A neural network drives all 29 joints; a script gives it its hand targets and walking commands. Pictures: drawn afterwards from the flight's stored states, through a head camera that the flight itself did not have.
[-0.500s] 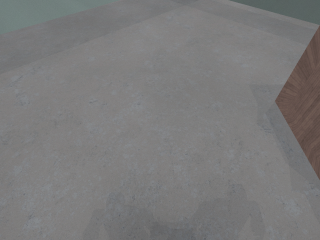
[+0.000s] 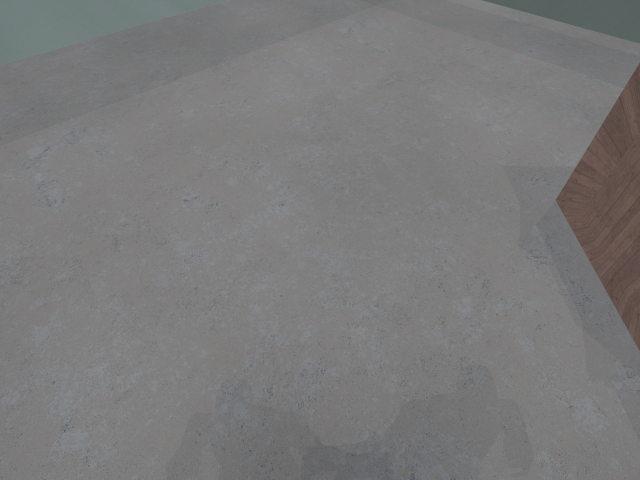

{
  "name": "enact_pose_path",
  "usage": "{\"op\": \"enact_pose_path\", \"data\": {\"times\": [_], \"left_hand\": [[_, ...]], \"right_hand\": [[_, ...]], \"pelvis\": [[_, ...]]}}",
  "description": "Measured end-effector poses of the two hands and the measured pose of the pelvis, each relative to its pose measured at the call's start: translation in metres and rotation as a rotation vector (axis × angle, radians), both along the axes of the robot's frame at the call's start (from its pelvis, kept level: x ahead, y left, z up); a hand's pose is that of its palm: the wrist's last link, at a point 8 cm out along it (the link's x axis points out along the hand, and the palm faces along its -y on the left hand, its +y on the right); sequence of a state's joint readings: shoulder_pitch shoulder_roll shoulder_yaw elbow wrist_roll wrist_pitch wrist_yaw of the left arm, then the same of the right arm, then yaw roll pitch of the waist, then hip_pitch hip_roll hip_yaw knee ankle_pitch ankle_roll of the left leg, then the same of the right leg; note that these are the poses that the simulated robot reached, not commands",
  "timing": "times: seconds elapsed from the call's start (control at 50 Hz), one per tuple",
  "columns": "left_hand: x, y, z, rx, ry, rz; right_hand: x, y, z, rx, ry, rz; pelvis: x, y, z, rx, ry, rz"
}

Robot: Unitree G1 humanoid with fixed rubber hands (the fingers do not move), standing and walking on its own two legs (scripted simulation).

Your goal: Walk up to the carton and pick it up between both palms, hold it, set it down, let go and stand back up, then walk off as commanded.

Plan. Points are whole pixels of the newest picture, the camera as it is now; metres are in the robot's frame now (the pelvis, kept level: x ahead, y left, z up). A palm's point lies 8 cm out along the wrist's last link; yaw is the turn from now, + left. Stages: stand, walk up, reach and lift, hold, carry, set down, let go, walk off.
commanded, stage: stand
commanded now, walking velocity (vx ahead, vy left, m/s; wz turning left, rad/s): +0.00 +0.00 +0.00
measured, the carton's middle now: out of the picture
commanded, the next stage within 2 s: walk up in 0.30 s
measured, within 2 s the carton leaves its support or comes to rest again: neither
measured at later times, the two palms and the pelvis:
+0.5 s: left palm out of the picture +0.06 +0.30 -0.12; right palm out of the picture +0.05 -0.29 -0.12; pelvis +0.00 +0.00 +0.00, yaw +0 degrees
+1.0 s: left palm (224, 373) +0.29 +0.17 -0.10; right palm out of the picture +0.11 -0.43 -0.12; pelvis +0.11 -0.09 -0.03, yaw -25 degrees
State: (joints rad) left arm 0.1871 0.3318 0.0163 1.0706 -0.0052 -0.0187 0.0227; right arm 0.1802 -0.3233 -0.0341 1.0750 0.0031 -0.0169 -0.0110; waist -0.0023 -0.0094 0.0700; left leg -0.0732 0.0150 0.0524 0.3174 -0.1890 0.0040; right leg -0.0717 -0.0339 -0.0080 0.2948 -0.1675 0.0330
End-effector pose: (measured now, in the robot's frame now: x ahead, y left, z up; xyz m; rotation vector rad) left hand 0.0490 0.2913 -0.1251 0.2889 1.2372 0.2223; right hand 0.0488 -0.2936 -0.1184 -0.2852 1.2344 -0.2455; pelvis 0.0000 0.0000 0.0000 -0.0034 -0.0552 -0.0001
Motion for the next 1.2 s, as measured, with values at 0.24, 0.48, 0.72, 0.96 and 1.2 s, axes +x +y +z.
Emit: {"op": "enact_pose_path", "data": {"times": [0.24, 0.48, 0.72, 0.96, 1.2], "left_hand": [[0.012, 0.001, 0.002, -0.001, -0.034, -0.008], [0.009, 0.005, 0.001, 0.006, -0.012, -0.004], [0.095, -0.023, 0.025, -0.004, -0.026, -0.276], [0.228, -0.113, 0.029, 0.051, -0.184, -0.446], [0.391, -0.151, -0.011, 0.031, -0.149, -0.671]], "right_hand": [[0.007, 0.0, 0.002, -0.004, -0.025, 0.005], [0.001, 0.0, 0.001, -0.006, 0.0, 0.0], [0.001, -0.058, 0.006, -0.105, -0.21, -0.096], [0.041, -0.138, -0.01, -0.066, -0.283, -0.215], [0.085, -0.136, 0.035, -0.253, -0.358, -0.319]], "pelvis": [[0.001, 0.001, 0.0, 0.0, -0.001, 0.006], [0.003, 0.001, 0.0, -0.001, 0.002, 0.003], [0.023, -0.019, -0.011, 0.042, 0.006, -0.223], [0.094, -0.084, -0.034, -0.02, 0.022, -0.404], [0.207, -0.096, -0.046, -0.012, -0.006, -0.625]]}}
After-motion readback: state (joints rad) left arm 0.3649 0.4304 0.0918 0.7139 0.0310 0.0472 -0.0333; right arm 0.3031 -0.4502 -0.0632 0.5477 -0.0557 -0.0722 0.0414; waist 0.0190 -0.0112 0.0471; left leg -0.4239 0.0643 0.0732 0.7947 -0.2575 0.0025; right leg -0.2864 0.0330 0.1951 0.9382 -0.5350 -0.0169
